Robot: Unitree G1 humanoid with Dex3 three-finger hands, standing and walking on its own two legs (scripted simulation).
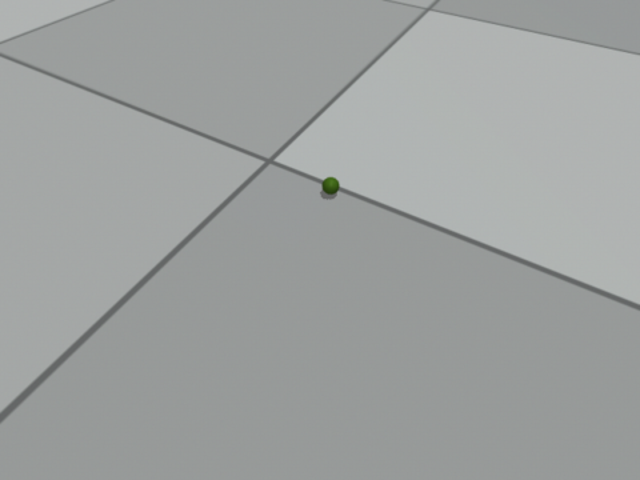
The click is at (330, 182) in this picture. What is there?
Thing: free ball
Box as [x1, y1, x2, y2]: [322, 177, 338, 193]
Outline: 328,177 323,181 322,187 325,192 334,193 338,188 338,182 336,179
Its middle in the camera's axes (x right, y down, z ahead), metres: +0.06 -0.23 +1.80
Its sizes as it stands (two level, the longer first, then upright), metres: 0.080 0.080 0.080
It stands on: the floor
